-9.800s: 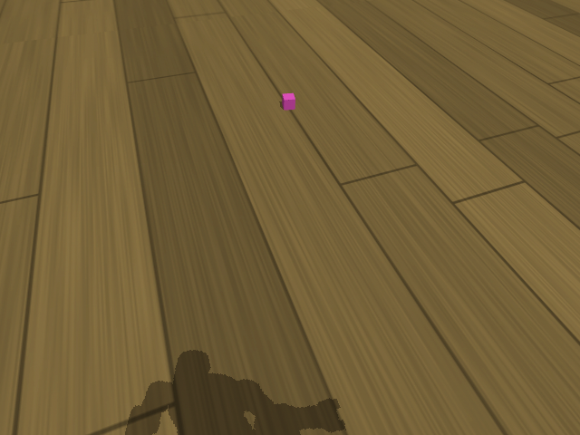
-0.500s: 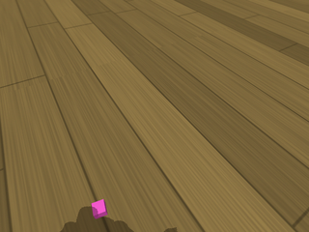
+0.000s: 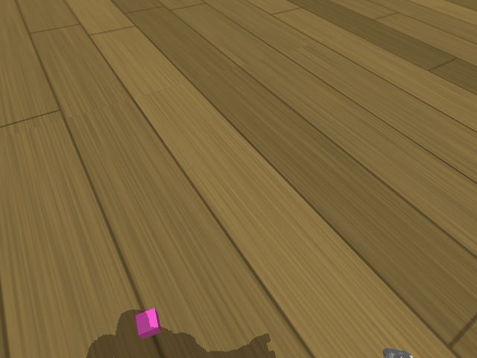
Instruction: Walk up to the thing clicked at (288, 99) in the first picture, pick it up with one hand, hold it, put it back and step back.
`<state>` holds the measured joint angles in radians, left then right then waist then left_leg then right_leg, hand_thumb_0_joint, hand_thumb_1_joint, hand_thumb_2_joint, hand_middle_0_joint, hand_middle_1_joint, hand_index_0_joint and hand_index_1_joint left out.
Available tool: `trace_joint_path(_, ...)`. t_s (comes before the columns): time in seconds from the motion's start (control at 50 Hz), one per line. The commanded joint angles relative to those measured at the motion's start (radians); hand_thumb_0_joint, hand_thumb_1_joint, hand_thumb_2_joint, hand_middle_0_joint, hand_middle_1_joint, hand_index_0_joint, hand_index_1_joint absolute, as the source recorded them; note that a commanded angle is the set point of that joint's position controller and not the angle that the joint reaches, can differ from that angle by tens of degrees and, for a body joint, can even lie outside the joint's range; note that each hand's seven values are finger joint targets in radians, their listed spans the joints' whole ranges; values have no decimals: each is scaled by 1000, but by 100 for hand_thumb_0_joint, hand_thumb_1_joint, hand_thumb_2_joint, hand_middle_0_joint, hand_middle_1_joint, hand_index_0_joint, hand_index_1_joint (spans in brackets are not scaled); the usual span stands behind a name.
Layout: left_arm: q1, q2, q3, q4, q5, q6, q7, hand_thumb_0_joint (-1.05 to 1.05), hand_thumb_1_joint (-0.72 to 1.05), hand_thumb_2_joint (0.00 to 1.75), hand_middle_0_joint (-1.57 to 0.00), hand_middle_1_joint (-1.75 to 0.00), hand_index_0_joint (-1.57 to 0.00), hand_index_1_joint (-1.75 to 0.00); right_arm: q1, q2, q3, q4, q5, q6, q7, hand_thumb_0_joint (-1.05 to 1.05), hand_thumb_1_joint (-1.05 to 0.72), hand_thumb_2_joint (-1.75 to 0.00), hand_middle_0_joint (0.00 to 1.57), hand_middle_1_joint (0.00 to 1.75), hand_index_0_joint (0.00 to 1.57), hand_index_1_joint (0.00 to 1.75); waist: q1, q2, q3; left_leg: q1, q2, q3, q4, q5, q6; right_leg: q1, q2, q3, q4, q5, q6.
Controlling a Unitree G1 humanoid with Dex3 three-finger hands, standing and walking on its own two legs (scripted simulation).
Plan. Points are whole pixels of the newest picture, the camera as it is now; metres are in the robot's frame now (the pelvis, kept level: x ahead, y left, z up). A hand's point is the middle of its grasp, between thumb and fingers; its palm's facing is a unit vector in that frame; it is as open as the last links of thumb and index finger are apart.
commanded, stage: walk up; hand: left
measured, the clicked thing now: (148, 323) +0.35 +0.32 -0.73
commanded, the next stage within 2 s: stand in 1.74 s
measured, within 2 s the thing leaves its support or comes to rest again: neither
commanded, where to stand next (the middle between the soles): +0.03 +0.01 m, yaw +2 degrees
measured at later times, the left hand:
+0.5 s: hand out of the picture +0.07 +0.26 -0.15, palm faces -0.01 -0.93 -0.36, open 7.4 cm
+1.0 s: hand out of the picture +0.05 +0.27 -0.16, palm faces +0.00 -0.94 -0.34, open 7.4 cm
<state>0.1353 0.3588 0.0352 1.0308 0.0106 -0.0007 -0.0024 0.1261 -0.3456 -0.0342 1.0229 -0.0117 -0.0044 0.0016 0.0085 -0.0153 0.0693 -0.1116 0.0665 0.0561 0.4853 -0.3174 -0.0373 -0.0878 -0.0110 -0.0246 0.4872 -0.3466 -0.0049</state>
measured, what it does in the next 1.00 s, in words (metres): stands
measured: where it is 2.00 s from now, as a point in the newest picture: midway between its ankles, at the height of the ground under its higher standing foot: outside the picture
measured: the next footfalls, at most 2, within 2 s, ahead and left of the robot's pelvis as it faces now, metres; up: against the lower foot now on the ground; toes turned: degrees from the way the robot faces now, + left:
none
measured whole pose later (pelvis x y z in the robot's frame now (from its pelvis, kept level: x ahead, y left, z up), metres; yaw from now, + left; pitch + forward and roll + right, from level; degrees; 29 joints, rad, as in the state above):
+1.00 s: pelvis -0.03 +0.01 +0.00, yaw +0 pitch -5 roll +0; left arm 0.14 0.38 0.03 1.03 0.01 -0.01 0.00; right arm 0.13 -0.33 -0.02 1.02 -0.01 0.00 0.01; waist 0.02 -0.03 0.12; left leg -0.18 0.02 0.03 0.50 -0.24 0.00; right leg -0.15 -0.02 0.00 0.46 -0.22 0.00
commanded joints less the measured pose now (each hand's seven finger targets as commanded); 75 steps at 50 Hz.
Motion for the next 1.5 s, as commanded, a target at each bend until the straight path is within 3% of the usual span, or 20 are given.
trace_joint_path(0.0, -14, 219, 50, -74, -4, -17, 13, 0, 90, 90, -20, -30, -20, -30, -9, -218, -48, -71, 0, -18, -15, 0, -90, -90, 20, 30, 20, 30, -6, 13, -100, 23, 52, -27, -6, 422, 96, 19, -89, 66, -33, 491, -59)
trace_joint_path(0.28, -35, 242, 56, -98, -1, -17, 8, 0, 90, 90, -20, -30, -20, -30, -16, -215, -45, -85, -2, -22, -9, 0, -90, -90, 20, 30, 20, 30, -6, -7, -69, -1, 21, -17, 5, 276, 87, -30, -108, 115, -56, 364, -87)
trace_joint_path(0.48, -5, 203, 50, -87, 3, -17, 0, 0, 90, 90, -20, -30, -20, -30, -15, -268, -61, -88, -2, -28, -11, 0, -90, -90, 20, 30, 20, 30, 8, 109, -55, -10, 146, -142, -83, 268, 176, -55, -37, 33, 21, 212, -45)
trace_joint_path(0.52, 29, 228, 54, -78, 4, -22, -2, 0, 90, 90, -20, -30, -20, -30, -50, -237, -54, -105, 0, -24, -9, 0, -90, -90, 20, 30, 20, 30, 22, 52, -40, -74, 56, -53, -2, 192, 118, -12, -80, 107, -59, 278, -72)
trace_joint_path(0.56, 43, 281, 68, -78, 4, -27, 1, 0, 90, 90, -20, -30, -20, -30, -49, -189, -39, -113, 1, -19, -7, 0, -90, -90, 20, 30, 20, 30, 33, -58, -31, -161, -47, 32, 151, 45, 61, 34, -199, 257, -149, 298, -159)
trace_joint_path(0.58, 45, 288, 69, -83, 9, -29, 4, 0, 90, 90, -20, -30, -20, -30, -53, -180, -37, -114, -1, -12, -7, 0, -90, -90, 20, 30, 20, 30, 39, -95, -7, -221, -76, 13, 216, -187, 59, 41, -256, 321, -174, 332, -210)
trace_joint_path(0.62, 59, 288, 71, -97, 22, -34, 7, 0, 90, 90, -20, -30, -20, -30, -50, -185, -36, -125, -3, -14, -7, 0, -90, -90, 20, 30, 20, 30, 42, -122, 13, -278, -49, -54, 256, -332, 69, 42, -304, 341, -175, 461, -255)
trace_joint_path(0.66, 15, 272, 62, -116, 23, -36, 10, 0, 90, 90, -20, -30, -20, -30, -14, -188, -37, -116, 4, -21, -3, 0, -90, -90, 20, 30, 20, 30, 16, -145, 11, -254, -29, -77, 216, -248, 71, 43, -279, 275, -150, 561, -229)
trace_joint_path(0.7, -43, 245, 49, -132, 9, -34, 12, 0, 90, 90, -20, -30, -20, -30, 65, -186, -42, -88, 5, -30, -5, 0, -90, -90, 20, 30, 20, 30, -33, -142, -49, -108, -33, -61, 9, -11, 70, 20, -201, 161, -65, 606, -145)
trace_joint_path(0.72, -87, 234, 46, -144, 0, -28, 12, 0, 90, 90, -20, -30, -20, -30, 114, -196, -52, -67, 0, -33, -8, 0, -90, -90, 20, 30, 20, 30, -69, -102, -78, -3, -11, -77, -124, 229, 72, -33, -162, 105, -14, 547, -94)
trace_joint_path(0.76, -97, 168, 30, -167, -23, -21, 8, 0, 90, 90, -20, -30, -20, -30, 141, -284, -78, -53, -15, -40, -18, 0, -90, -90, 20, 30, 20, 30, -71, 88, -142, 196, 176, -338, -204, 529, 164, -221, 0, 15, 200, 226, 2)
trace_joint_path(0.78, -64, 162, 31, -142, -23, -3, 12, 0, 90, 90, -20, -30, -20, -30, 95, -284, -71, -66, -15, -44, -21, 0, -90, -90, 20, 30, 20, 30, -40, 115, -127, 139, 249, -416, -215, 412, 234, -236, 22, 45, 219, -163, -4)
trace_joint_path(0.82, 1, 186, 33, -104, -17, 2, 9, 0, 90, 90, -20, -30, -20, -30, 0, -288, -68, -77, -15, -41, -15, 0, -90, -90, 20, 30, 20, 30, -4, 169, -61, -38, 252, -371, -225, 190, 271, -159, -20, 65, 245, -274, -23)
trace_joint_path(0.94, 36, 194, 43, -28, 0, -23, 14, 0, 90, 90, -20, -30, -20, -30, -64, -223, -36, -81, 10, -25, -9, 0, -90, -90, 20, 30, 20, 30, 21, 133, -98, -59, 77, -150, -83, 372, 104, 39, -36, 53, -139, 235, -16)
trace_joint_path(0.98, 22, 211, 40, -19, 3, -29, 20, 0, 90, 90, -20, -30, -20, -30, -54, -195, -28, -75, 20, -18, -6, 0, -90, -90, 20, 30, 20, 30, 8, 79, -126, -71, 48, -139, -89, 266, 80, 67, -99, 115, -156, 310, -32)
trace_joint_path(1.0, -20, 225, 32, -23, 1, -33, 17, 0, 90, 90, -20, -30, -20, -30, -50, -181, -26, -64, 23, -11, -3, 0, -90, -90, 20, 30, 20, 30, -9, 45, -102, -58, 23, -138, -132, 107, 68, -1, -127, 153, -184, 198, -41)
trace_joint_path(1.02, -68, 239, 32, -28, 6, -30, 10, 0, 90, 90, -20, -30, -20, -30, -37, -183, -29, -47, 13, -6, -3, 0, -90, -90, 20, 30, 20, 30, -27, 16, -49, -36, 16, -136, -160, -27, 67, -100, -140, 169, -192, 69, -48)
trace_joint_path(1.08, -81, 209, 27, -11, 2, -29, 3, 0, 90, 90, -20, -30, -20, -30, -61, -213, -33, -18, 1, -10, 0, 0, -90, -90, 20, 30, 20, 30, -11, 7, 18, -57, 43, -173, -188, -12, 75, -123, -102, 133, -228, -7, -33)
trace_joint_path(1.2, -74, 209, 29, 22, 3, -45, 5, 0, 90, 90, -20, -30, -20, -30, -54, -202, -20, 10, 5, -21, 4, 0, -90, -90, 20, 30, 20, 30, -10, -16, -64, 13, 38, -137, -171, 175, 65, -54, -117, 128, -240, 200, -23)
trace_joint_path(1.48, -81, 203, 27, 43, -1, -37, 13, 0, 90, 90, -20, -30, -20, -30, -61, -204, -17, 32, 6, -18, -6, 0, -90, -90, 20, 30, 20, 30, -4, 29, -109, 26, 56, -124, -168, 327, 65, 21, -114, 93, -201, 363, -17)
